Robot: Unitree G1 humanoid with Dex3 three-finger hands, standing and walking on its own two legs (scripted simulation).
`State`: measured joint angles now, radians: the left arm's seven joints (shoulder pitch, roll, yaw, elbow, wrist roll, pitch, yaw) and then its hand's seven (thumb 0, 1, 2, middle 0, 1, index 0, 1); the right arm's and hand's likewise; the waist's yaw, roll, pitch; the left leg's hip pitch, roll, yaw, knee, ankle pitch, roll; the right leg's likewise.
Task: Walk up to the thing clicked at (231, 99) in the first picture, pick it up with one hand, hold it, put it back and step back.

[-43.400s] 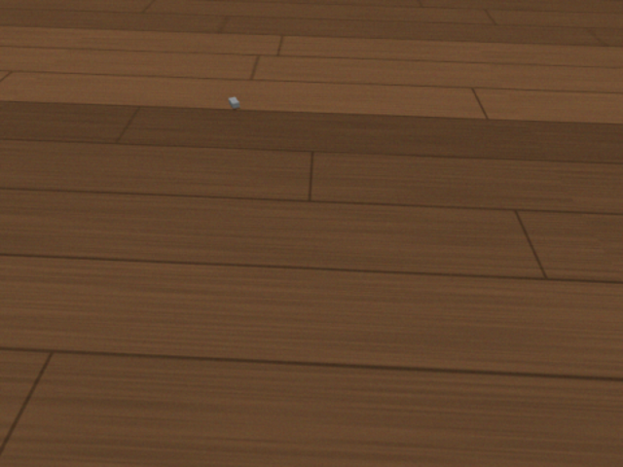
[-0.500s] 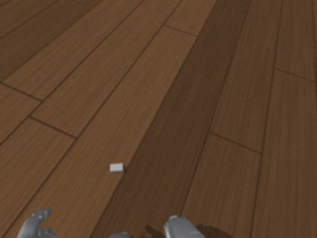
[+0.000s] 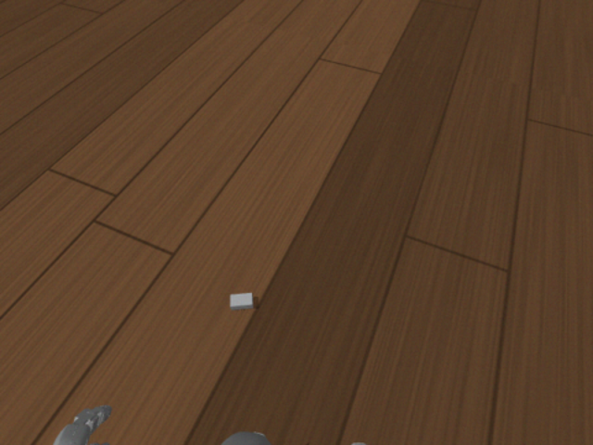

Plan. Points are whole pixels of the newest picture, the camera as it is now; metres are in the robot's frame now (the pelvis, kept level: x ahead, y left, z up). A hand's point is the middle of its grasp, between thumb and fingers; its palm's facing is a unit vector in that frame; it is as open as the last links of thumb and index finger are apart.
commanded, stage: step back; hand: left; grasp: from above
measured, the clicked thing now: (241, 301) +0.62 +0.22 -0.75
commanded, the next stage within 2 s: none
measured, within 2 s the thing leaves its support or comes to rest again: neither
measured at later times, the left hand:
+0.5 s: hand out of the picture -0.07 +0.27 -0.16, palm faces -0.07 -0.92 -0.38, open 7.4 cm
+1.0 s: hand out of the picture -0.20 +0.24 -0.15, palm faces +0.04 -0.93 -0.36, open 7.4 cm
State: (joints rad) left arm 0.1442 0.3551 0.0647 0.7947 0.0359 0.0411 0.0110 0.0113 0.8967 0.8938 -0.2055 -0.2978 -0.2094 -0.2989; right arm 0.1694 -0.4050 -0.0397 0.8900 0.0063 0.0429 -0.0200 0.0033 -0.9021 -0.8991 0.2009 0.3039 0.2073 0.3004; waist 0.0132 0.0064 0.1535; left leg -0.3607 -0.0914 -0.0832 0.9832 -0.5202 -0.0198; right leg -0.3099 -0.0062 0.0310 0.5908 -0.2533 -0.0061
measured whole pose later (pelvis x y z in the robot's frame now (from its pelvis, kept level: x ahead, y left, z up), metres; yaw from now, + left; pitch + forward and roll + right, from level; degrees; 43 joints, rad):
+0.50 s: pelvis -0.16 -0.01 -0.01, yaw -4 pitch -3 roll -1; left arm 0.20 0.42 0.09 0.84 0.02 0.07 -0.01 0.01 0.90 0.89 -0.20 -0.30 -0.21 -0.30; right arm 0.11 -0.38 -0.05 0.79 -0.03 0.03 -0.01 0.00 -0.90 -0.90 0.20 0.30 0.21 0.30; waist 0.02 -0.03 0.18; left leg -0.41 0.06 0.04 0.61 -0.16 0.02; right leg -0.25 0.02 0.08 0.78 -0.46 0.01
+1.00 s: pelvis -0.33 -0.03 +0.00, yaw +3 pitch -3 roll -1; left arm 0.09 0.39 0.07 0.79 0.01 0.09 0.01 0.01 0.90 0.89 -0.20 -0.30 -0.21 -0.30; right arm 0.21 -0.35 -0.03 0.89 -0.04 0.02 -0.01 0.01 -0.90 -0.90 0.20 0.30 0.21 0.30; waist -0.01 -0.04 0.17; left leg -0.30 -0.02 -0.02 0.63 -0.28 0.03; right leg -0.49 0.08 0.11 1.14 -0.52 -0.02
